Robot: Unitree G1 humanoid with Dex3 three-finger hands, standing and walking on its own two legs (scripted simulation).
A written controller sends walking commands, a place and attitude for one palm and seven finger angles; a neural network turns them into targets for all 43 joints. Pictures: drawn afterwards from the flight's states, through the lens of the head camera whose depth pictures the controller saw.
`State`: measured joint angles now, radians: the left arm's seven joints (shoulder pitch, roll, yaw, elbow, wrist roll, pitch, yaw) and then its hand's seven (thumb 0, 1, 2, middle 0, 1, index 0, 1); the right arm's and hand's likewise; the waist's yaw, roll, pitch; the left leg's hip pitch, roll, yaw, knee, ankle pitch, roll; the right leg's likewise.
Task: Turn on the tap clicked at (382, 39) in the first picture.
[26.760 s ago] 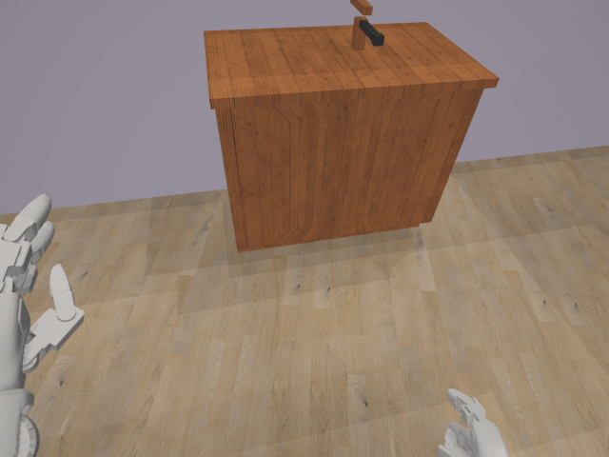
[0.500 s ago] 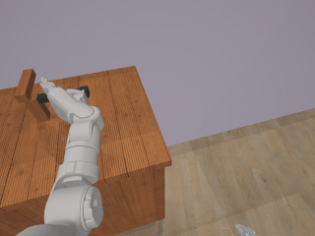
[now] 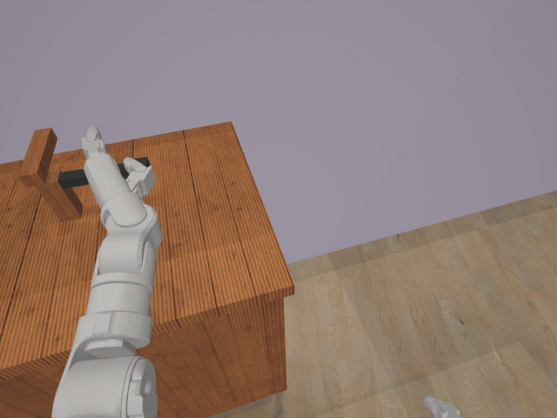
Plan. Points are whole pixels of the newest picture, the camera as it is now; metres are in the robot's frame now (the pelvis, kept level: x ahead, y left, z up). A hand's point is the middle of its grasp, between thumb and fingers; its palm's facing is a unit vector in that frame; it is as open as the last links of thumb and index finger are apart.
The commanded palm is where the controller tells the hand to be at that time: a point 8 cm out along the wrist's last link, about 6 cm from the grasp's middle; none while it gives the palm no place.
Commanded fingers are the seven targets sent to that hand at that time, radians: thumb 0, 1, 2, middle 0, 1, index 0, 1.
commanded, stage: draw the hand back beside the body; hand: left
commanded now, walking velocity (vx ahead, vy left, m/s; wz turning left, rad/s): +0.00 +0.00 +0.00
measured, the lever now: (142, 168) +0.52 +0.28 +0.09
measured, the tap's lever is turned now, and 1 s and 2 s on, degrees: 85 85 85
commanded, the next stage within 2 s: step back with the hand held close in 1.34 s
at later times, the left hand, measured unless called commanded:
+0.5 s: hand (103, 242) +0.28 +0.23 +0.16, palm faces +0.31 -0.92 -0.22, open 7.7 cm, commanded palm +0.24 +0.28 +0.17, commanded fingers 0.00 0.90 0.90 -0.18 -0.25 -0.18 -0.25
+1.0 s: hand (58, 297) +0.21 +0.25 +0.15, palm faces +0.36 -0.88 -0.32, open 7.5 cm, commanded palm +0.17 +0.30 +0.18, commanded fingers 0.00 0.90 0.90 -0.20 -0.30 -0.20 -0.30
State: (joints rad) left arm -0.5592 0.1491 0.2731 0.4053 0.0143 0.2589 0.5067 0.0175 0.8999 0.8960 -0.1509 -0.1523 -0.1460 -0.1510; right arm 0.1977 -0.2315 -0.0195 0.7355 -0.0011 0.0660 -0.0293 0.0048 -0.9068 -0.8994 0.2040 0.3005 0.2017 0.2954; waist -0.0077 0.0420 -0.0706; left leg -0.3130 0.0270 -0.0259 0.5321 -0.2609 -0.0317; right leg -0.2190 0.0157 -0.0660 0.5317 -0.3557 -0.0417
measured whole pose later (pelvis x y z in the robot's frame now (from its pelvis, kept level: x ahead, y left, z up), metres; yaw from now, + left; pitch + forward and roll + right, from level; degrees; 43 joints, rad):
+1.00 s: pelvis +0.00 +0.02 +0.01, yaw -1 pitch -3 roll +0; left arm 0.39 0.32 0.23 -0.33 -0.08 -0.11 0.12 0.02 0.89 0.90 -0.21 -0.29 -0.20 -0.29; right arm 0.20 -0.23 0.00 0.65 0.01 -0.07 -0.04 0.01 -0.91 -0.90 0.20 0.30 0.20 0.30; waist 0.05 0.06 0.01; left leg -0.16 0.02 0.00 0.45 -0.24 -0.01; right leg -0.04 0.00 -0.04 0.40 -0.29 -0.01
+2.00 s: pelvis -0.07 +0.04 +0.00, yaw +0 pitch +0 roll -2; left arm 0.50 0.39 0.35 -0.50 -0.06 -0.15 0.13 0.02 0.89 0.89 -0.21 -0.30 -0.21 -0.30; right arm 0.18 -0.23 0.00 0.56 0.02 -0.03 -0.08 0.01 -0.91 -0.90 0.20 0.30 0.20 0.30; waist 0.03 0.07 0.02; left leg -0.41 0.01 -0.02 0.57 -0.18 0.02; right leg -0.30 0.00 -0.05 0.54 -0.25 0.01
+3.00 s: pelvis -0.27 +0.04 +0.00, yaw +3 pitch -2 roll +0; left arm 0.49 0.37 0.35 -0.51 -0.04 -0.16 0.15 0.02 0.89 0.90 -0.21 -0.30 -0.21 -0.30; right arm 0.24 -0.20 0.00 0.61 0.01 -0.10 -0.05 0.01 -0.90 -0.90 0.20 0.30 0.20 0.30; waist 0.01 0.00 0.02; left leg -0.31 0.03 -0.01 0.60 -0.30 0.00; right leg -0.30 0.03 -0.03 0.54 -0.21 -0.01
